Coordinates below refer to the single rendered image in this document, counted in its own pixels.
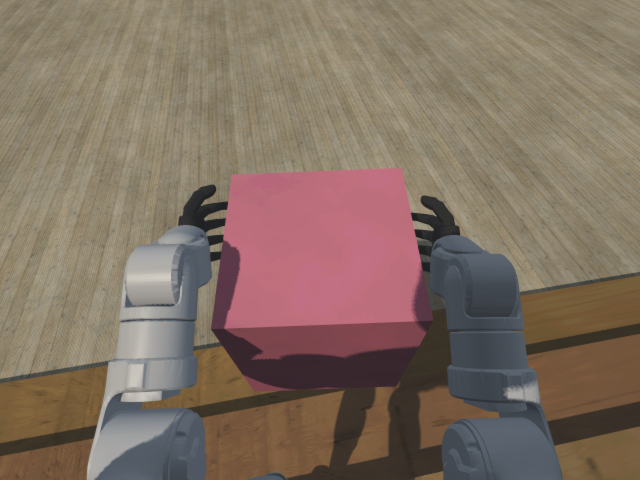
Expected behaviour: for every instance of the robot right forearm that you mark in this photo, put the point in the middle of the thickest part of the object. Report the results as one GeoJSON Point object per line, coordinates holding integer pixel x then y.
{"type": "Point", "coordinates": [489, 362]}

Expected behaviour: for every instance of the robot left upper arm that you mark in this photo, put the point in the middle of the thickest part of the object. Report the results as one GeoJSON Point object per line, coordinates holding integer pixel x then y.
{"type": "Point", "coordinates": [150, 444]}

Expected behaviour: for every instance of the robot left hand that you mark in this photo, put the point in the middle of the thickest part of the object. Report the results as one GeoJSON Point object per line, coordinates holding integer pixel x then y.
{"type": "Point", "coordinates": [194, 214]}

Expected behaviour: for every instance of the carton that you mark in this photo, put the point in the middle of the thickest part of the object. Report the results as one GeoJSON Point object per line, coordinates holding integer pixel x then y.
{"type": "Point", "coordinates": [320, 283]}

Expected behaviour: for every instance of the robot left forearm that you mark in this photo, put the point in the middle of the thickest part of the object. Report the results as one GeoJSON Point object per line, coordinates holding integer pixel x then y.
{"type": "Point", "coordinates": [158, 308]}

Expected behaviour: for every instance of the robot right upper arm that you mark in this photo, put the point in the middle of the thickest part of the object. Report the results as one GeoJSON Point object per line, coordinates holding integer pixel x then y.
{"type": "Point", "coordinates": [511, 448]}

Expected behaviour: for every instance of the robot right hand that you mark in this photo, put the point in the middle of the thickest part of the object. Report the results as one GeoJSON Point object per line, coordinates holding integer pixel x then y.
{"type": "Point", "coordinates": [443, 225]}

